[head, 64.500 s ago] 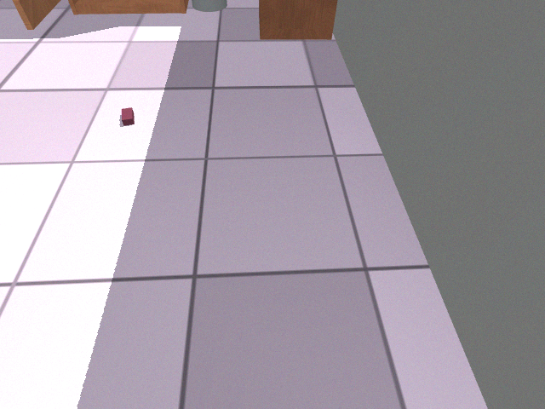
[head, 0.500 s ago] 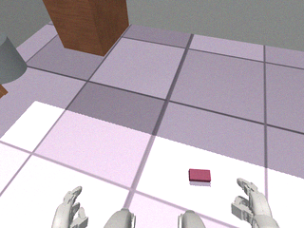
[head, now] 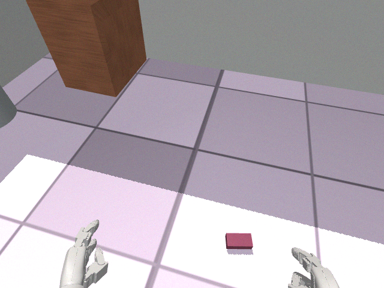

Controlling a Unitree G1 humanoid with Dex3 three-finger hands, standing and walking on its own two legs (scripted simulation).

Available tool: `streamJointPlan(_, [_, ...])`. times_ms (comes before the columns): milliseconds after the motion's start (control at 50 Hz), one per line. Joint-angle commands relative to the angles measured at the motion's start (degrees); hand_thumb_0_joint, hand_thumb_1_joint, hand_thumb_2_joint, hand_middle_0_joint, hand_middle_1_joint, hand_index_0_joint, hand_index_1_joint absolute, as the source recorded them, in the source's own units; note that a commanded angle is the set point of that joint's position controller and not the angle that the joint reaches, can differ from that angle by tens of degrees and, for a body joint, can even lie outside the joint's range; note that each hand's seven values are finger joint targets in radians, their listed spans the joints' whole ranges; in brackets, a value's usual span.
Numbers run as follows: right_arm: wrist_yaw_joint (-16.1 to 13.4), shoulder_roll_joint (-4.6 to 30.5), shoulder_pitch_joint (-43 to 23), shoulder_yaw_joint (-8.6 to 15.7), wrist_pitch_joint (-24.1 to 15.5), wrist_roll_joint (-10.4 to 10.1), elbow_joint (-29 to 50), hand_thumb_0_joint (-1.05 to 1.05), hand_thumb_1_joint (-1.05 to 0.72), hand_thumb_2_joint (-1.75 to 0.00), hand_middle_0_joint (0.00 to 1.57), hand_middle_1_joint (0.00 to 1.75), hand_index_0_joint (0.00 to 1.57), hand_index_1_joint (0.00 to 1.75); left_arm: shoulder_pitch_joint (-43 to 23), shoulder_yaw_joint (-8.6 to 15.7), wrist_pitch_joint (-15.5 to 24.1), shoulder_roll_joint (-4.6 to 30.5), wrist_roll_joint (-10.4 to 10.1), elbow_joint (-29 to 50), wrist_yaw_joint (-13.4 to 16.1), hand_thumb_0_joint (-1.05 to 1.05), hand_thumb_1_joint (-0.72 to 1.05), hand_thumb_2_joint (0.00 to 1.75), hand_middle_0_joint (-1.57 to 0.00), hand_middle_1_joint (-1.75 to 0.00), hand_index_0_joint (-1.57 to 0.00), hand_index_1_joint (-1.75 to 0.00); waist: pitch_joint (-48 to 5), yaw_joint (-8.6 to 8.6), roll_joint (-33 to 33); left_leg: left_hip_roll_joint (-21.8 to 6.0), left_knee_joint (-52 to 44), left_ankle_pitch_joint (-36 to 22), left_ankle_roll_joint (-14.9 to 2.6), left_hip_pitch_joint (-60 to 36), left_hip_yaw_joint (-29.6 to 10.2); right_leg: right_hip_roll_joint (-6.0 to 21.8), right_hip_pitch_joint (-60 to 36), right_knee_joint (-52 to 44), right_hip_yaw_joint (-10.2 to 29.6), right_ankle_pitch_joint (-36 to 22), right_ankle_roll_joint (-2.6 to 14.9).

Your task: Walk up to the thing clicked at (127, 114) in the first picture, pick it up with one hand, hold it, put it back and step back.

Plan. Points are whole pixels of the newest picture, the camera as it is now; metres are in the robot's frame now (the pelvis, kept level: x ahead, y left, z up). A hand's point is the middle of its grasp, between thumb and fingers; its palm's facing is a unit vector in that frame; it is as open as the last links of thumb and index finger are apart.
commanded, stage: home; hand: right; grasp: from above
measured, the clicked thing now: (238, 241) +0.47 -0.21 -0.70
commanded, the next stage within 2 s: stand in 1.74 s
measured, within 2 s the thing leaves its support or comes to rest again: neither
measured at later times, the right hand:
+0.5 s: hand (287, 286) +0.17 -0.17 -0.05, palm faces +0.04 +0.98 -0.20, open 7.4 cm
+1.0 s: hand (287, 286) +0.17 -0.17 -0.05, palm faces +0.04 +0.98 -0.20, open 7.4 cm
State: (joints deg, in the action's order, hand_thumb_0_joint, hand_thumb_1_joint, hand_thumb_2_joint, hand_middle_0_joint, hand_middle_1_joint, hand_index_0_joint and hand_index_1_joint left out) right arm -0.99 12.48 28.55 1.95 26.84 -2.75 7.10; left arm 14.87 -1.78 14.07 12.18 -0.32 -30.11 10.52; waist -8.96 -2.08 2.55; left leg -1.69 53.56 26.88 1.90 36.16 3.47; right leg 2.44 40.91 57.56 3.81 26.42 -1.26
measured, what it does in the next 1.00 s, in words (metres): stands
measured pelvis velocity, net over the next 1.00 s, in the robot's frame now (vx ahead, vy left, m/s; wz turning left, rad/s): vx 0.00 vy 0.00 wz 0.01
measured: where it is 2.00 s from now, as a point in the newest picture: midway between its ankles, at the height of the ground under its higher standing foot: outside the picture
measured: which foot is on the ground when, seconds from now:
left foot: down 0.00-1.00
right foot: down 0.00-1.00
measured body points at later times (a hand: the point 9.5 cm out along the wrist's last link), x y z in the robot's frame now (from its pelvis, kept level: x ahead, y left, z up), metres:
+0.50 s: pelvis +0.00 +0.00 +0.00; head +0.02 +0.00 +0.45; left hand +0.15 +0.25 -0.07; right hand +0.16 -0.23 -0.03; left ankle +0.00 +0.14 -0.68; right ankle +0.02 -0.13 -0.68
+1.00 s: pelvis +0.00 +0.00 +0.00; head +0.02 +0.00 +0.45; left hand +0.16 +0.25 -0.06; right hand +0.16 -0.23 -0.03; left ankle +0.00 +0.14 -0.68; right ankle +0.02 -0.13 -0.68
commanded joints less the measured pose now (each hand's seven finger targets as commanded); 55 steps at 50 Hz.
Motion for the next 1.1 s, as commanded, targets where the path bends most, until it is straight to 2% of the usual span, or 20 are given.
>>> streamJointPlan(0, [-0.3, 6.3, -2.5, 3.7, -3.1, 0.4, 12.1, 0.00, -0.90, -0.90, 0.20, 0.30, 0.20, 0.30, -3.0, 2.9, 3.3, 7.2, 0.2, 8.1, 0.9, 0.00, 0.90, 0.90, -0.20, -0.30, -0.20, -0.30, -4.8, -0.45, 1.6, 2.7, -8.9, -9.3, -1.47, -1.1, 0.9, -2.5, -8.3, -9.4, -2.1, -9.6, 1.61])
streamJointPlan(100, [-0.7, 5.8, -0.8, 3.5, -3.0, 0.4, 10.9, 0.00, -0.90, -0.90, 0.20, 0.30, 0.20, 0.30, -2.8, 2.9, 3.3, 7.2, 0.4, 7.6, 0.9, 0.00, 0.90, 0.90, -0.20, -0.30, -0.20, -0.30, -5.6, -0.37, -0.3, 2.9, -8.1, -12.3, -1.42, -2.1, 1.1, -2.3, -8.6, -8.7, -1.9, -13.1, 1.59])
streamJointPlan(180, [-0.7, 6.0, -1.4, 3.5, -3.0, 0.2, 10.6, 0.00, -0.90, -0.90, 0.20, 0.30, 0.20, 0.30, -3.1, 2.9, 3.2, 7.1, 0.3, 7.6, 1.0, 0.00, 0.90, 0.90, -0.20, -0.30, -0.20, -0.30, -4.9, 0.11, -0.9, 2.7, -9.0, -11.7, -1.22, -2.1, 1.0, -2.4, -7.7, -8.6, -2.1, -12.1, 1.79])
streamJointPlan(200, [-0.7, 5.8, -1.5, 3.4, -2.9, 0.3, 10.1, 0.00, -0.90, -0.90, 0.20, 0.30, 0.20, 0.30, -3.2, 2.9, 3.2, 7.2, 0.2, 7.8, 1.0, 0.00, 0.90, 0.90, -0.20, -0.30, -0.20, -0.30, -4.4, -0.27, -1.2, 2.6, -9.2, -10.9, -1.13, -1.6, 0.9, -2.5, -7.5, -8.6, -2.2, -11.0, 1.89])
streamJointPlan(280, [-0.4, 6.0, -1.9, 3.6, -3.0, 0.2, 10.8, 0.00, -0.90, -0.90, 0.20, 0.30, 0.20, 0.30, -3.1, 3.0, 3.3, 7.3, 0.2, 7.6, 0.9, 0.00, 0.90, 0.90, -0.20, -0.30, -0.20, -0.30, -3.5, -0.01, 0.1, 2.8, -9.0, -8.2, -1.39, -1.2, 1.1, -2.2, -7.4, -10.0, -1.7, -8.5, 1.63])
streamJointPlan(380, [-0.5, 5.8, -1.3, 3.6, -3.0, 0.0, 11.0, 0.00, -0.90, -0.90, 0.20, 0.30, 0.20, 0.30, -3.2, 2.9, 3.4, 7.1, 0.1, 7.8, 1.0, 0.00, 0.90, 0.90, -0.20, -0.30, -0.20, -0.30, -3.6, 0.33, -0.5, 2.9, -8.9, -7.9, -1.43, -1.2, 1.3, -2.2, -6.9, -9.9, -1.7, -8.3, 1.62])
streamJointPlan(440, [-0.4, 6.0, -2.1, 3.6, -3.2, 0.1, 11.2, 0.00, -0.90, -0.90, 0.20, 0.30, 0.20, 0.30, -2.9, 3.2, 3.5, 7.3, 0.2, 7.5, 1.0, 0.00, 0.90, 0.90, -0.20, -0.30, -0.20, -0.30, -5.1, -0.27, -0.3, 2.9, -8.9, -9.1, -1.30, -1.3, 1.0, -2.2, -7.6, -9.3, -1.9, -9.4, 1.67])
streamJointPlan(480, [-0.5, 6.1, -1.9, 3.5, -3.0, 0.2, 11.3, 0.00, -0.90, -0.90, 0.20, 0.30, 0.20, 0.30, -2.9, 3.1, 3.5, 7.1, 0.1, 7.6, 1.1, 0.00, 0.90, 0.90, -0.20, -0.30, -0.20, -0.30, -4.4, -0.04, 0.4, 2.7, -9.0, -9.3, -1.35, -1.0, 0.8, -2.2, -7.8, -9.1, -2.3, -9.7, 1.65])
streamJointPlan(500, [-0.5, 6.0, -1.9, 3.5, -3.1, 0.0, 11.8, 0.00, -0.90, -0.90, 0.20, 0.30, 0.20, 0.30, -2.4, 3.2, 3.5, 7.4, 0.1, 7.5, 1.1, 0.00, 0.90, 0.90, -0.20, -0.30, -0.20, -0.30, -6.1, -0.39, 0.0, 2.7, -8.9, -10.6, -1.30, -1.6, 0.6, -2.3, -8.7, -8.7, -2.4, -10.9, 1.70])
streamJointPlan(540, [-0.4, 5.9, -1.8, 3.3, -3.0, 0.1, 10.7, 0.00, -0.90, -0.90, 0.20, 0.30, 0.20, 0.30, -2.7, 3.1, 3.5, 7.3, 0.1, 7.2, 1.1, 0.00, 0.90, 0.90, -0.20, -0.30, -0.20, -0.30, -4.3, -0.16, -0.1, 2.8, -8.8, -9.7, -1.29, -1.0, 0.9, -2.1, -7.8, -9.1, -2.2, -10.0, 1.64])
streamJointPlan(720, [-0.4, 6.0, -1.5, 3.3, -2.9, 0.3, 10.6, 0.00, -0.90, -0.90, 0.20, 0.30, 0.20, 0.30, -2.7, 3.2, 3.5, 7.2, 0.2, 7.2, 1.1, 0.00, 0.90, 0.90, -0.20, -0.30, -0.20, -0.30, -4.9, -0.20, 0.2, 2.8, -8.5, -10.9, -1.36, -1.4, 0.8, -2.1, -8.4, -9.0, -2.3, -11.5, 1.56])
streamJointPlan(880, [-0.2, 5.6, -1.9, 3.1, -2.9, 0.3, 10.9, 0.00, -0.90, -0.90, 0.20, 0.30, 0.20, 0.30, -3.1, 3.1, 3.5, 7.1, 0.2, 7.5, 0.9, 0.00, 0.90, 0.90, -0.20, -0.30, -0.20, -0.30, -3.3, 0.16, 1.0, 3.0, -8.4, -7.0, -1.56, -0.3, 1.3, -1.7, -7.3, -10.6, -1.3, -7.4, 1.36])
streamJointPlan(1000, [-0.3, 6.0, -1.4, 3.4, -2.9, 0.1, 11.5, 0.00, -0.90, -0.90, 0.20, 0.30, 0.20, 0.30, -2.7, 3.2, 3.4, 7.2, 0.1, 7.8, 1.0, 0.00, 0.90, 0.90, -0.20, -0.30, -0.20, -0.30, -5.3, -0.07, 0.1, 2.8, -8.2, -10.2, -1.48, -1.5, 0.9, -1.9, -8.0, -9.0, -1.9, -11.0, 1.52])
streamJointPlan(1080, [-0.4, 5.9, -1.9, 3.5, -3.1, 0.1, 11.3, 0.00, -0.90, -0.90, 0.20, 0.30, 0.20, 0.30, -2.7, 3.2, 3.4, 7.0, 0.2, 7.7, 1.1, 0.00, 0.90, 0.90, -0.20, -0.30, -0.20, -0.30, -5.0, -0.37, -0.4, 2.7, -8.5, -10.0, -1.27, -1.2, 0.7, -2.0, -7.7, -8.6, -2.3, -10.5, 1.66])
